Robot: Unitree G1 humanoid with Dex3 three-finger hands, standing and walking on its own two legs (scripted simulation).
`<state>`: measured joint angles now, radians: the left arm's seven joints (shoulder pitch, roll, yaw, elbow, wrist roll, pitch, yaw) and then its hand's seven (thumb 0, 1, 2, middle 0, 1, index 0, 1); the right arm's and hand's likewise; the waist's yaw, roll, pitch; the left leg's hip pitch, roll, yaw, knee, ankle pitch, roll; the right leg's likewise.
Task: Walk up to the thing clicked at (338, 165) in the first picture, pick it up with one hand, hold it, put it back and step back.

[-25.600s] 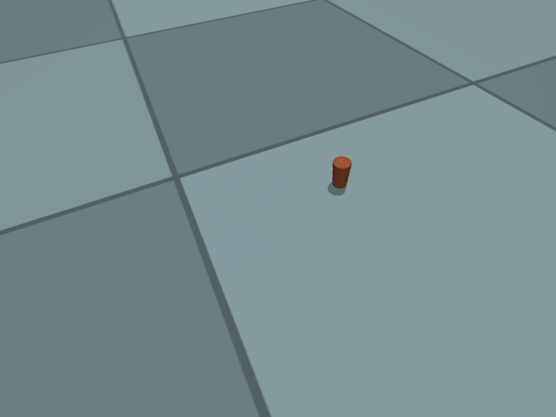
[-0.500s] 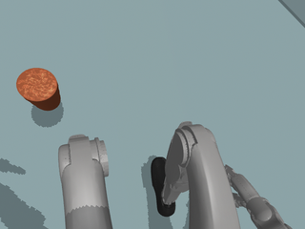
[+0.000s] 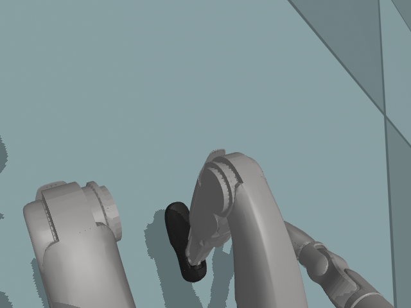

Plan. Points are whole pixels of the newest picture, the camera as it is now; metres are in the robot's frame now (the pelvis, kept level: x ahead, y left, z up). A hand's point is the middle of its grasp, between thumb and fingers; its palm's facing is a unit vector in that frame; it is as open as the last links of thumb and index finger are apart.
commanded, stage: close in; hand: left
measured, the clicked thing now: out of the picture +0.46 +0.29 -0.21
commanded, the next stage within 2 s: rest palm in 0.34 s
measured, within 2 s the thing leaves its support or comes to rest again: leaves its support in 1.60 s
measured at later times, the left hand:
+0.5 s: hand out of the picture +0.44 +0.28 -0.18, palm faces +0.39 -0.92 +0.03, open 17.3 cm
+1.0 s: hand out of the picture +0.45 +0.28 -0.18, palm faces +0.42 -0.91 +0.00, open 12.2 cm
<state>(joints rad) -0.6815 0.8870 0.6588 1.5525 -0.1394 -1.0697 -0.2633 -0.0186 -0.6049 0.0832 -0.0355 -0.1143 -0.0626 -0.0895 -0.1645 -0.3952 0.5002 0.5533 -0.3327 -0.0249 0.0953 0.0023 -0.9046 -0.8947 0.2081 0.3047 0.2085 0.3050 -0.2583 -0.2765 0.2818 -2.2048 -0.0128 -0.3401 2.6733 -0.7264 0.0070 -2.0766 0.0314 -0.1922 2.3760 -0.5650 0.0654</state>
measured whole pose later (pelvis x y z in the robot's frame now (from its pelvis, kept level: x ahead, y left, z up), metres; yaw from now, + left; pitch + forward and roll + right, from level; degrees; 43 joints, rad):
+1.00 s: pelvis +0.00 +0.00 +0.00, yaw -2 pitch +12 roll -19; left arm -0.71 0.89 0.55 1.55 -0.04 -1.15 0.06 -0.01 0.05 0.45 -0.35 -0.35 -0.32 -0.38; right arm -0.19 -0.38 0.55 0.53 -0.38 0.07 0.14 0.00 -0.88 -0.90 0.21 0.30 0.21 0.30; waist -0.29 -0.28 0.33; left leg -2.20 0.00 -0.38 2.67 -0.73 0.00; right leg -2.07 0.05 -0.22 2.35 -0.54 0.09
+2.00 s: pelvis +0.00 -0.01 +0.03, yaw +2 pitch +20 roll -15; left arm -0.62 0.65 0.45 1.09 -0.08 -0.84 -0.03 -0.02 -0.59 1.02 -0.64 -0.95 -0.59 -1.00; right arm -0.04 -0.35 0.30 0.59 -0.24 0.07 0.16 0.00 -0.90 -0.90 0.21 0.30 0.21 0.30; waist -0.20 -0.12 0.12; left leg -2.24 -0.01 -0.27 2.56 -0.70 0.00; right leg -2.12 -0.01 -0.15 2.32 -0.57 0.06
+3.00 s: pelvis +0.02 -0.02 +0.08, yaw +9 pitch +32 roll -7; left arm -0.67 0.47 0.50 0.97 -0.09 -0.62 -0.12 -0.02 -0.59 1.04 -0.64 -0.95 -0.59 -1.00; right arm 0.09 -0.29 0.07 0.65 -0.10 0.06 0.07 0.01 -0.90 -0.90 0.20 0.30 0.20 0.30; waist -0.15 -0.01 -0.09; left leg -2.18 0.00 -0.13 2.33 -0.72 -0.03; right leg -2.15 -0.05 -0.05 2.23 -0.64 0.04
